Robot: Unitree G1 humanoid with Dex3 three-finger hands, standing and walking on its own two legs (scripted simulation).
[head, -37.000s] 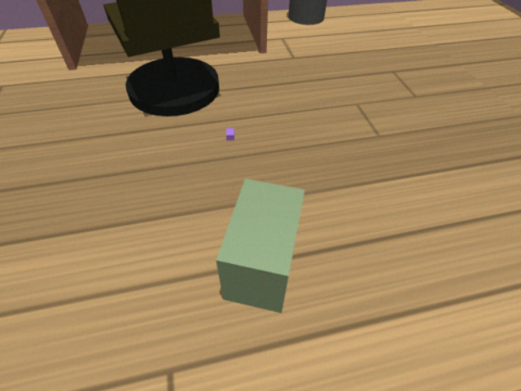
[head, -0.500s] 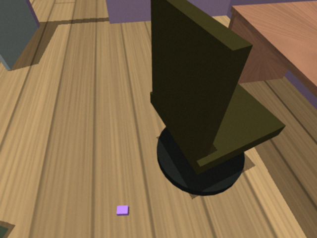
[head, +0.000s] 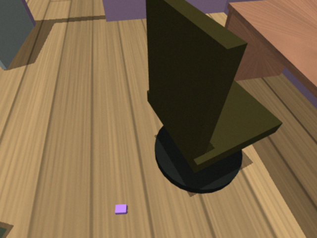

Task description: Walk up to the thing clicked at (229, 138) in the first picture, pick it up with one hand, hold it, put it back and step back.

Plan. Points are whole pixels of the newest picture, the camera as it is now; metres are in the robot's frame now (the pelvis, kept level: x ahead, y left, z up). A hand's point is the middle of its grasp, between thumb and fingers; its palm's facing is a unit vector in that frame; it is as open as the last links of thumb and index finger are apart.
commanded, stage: stand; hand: left
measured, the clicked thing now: (121, 209) +0.39 +0.22 -0.76
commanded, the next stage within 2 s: none
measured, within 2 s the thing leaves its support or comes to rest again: neither
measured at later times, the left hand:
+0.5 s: hand out of the picture +0.08 +0.25 -0.16, palm faces -0.03 -0.94 -0.34, open 7.4 cm
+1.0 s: hand out of the picture +0.07 +0.25 -0.16, palm faces -0.04 -0.94 -0.34, open 7.4 cm
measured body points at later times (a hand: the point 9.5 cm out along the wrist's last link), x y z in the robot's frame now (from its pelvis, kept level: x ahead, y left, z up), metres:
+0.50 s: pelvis +0.00 -0.01 +0.00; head +0.01 -0.01 +0.45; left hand +0.08 +0.29 -0.13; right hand +0.08 -0.31 -0.14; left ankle +0.01 +0.13 -0.75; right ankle -0.02 -0.13 -0.75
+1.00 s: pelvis +0.00 -0.01 +0.00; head +0.01 -0.01 +0.45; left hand +0.07 +0.29 -0.13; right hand +0.07 -0.31 -0.14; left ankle +0.01 +0.13 -0.75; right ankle -0.02 -0.13 -0.75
